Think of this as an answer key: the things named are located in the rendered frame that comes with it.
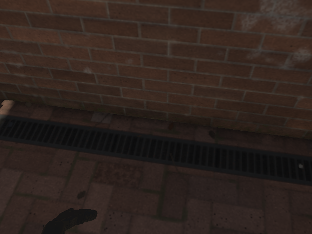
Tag robot left hand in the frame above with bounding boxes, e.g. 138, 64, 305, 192
41, 208, 98, 234

